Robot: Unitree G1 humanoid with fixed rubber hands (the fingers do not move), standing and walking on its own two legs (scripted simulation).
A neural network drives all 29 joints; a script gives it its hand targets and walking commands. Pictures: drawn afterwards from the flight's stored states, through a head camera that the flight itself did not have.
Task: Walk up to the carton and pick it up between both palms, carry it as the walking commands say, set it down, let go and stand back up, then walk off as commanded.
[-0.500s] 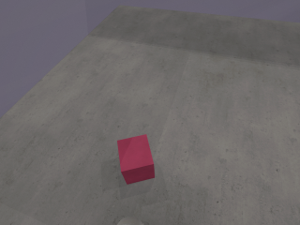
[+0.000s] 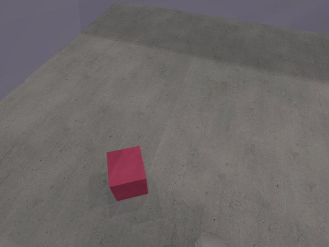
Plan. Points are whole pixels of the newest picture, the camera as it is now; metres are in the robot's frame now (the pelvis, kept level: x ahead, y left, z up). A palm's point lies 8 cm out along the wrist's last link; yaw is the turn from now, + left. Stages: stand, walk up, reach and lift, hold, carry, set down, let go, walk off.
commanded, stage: walk off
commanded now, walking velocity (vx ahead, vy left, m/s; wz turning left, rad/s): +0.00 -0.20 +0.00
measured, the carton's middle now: (128, 173) +0.58 +0.20 -0.66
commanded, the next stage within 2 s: stand in 1.06 s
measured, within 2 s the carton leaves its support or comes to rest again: neither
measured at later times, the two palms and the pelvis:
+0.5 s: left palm out of the picture +0.02 +0.12 -0.16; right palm out of the picture +0.07 -0.38 -0.13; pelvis +0.00 -0.12 -0.01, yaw +2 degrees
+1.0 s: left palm out of the picture +0.07 -0.01 -0.12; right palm out of the picture +0.01 -0.55 -0.14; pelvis +0.00 -0.27 +0.00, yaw +2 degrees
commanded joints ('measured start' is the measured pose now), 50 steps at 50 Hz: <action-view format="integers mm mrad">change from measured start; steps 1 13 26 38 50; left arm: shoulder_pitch -24 -13 15 -28 -13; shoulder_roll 26 76 70 -15 79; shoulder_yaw -2 -12 10 2 -1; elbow -71 -87 -64 -90 -94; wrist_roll -6 11 20 -2 13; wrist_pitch -3 -54 -28 -10 -54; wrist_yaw -13 42 35 -14 35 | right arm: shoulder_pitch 36 64 106 81 63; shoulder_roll -232 -111 -160 -175 -115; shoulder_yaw -57 -40 -22 -57 -54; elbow -33 -62 -70 -69 -92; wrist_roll -5 7 9 -2 13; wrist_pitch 1 29 6 -14 32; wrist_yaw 5 1 -25 5 4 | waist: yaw -27 5 -27 -39 6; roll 282 -149 144 276 -179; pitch -1 -83 18 -13 -67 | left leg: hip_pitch -52 -304 -22 6 -345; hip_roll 157 -89 359 163 -91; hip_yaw -106 -4 -373 -59 -33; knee -136 718 -249 -148 746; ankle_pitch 347 -203 272 331 -194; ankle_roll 167 60 309 185 73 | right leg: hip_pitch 76 211 -159 -10 209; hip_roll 10 -174 48 -1 -174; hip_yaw -109 34 59 -101 9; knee -180 -570 208 -124 -584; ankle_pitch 1 437 -96 17 421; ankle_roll -1 -270 -86 17 -240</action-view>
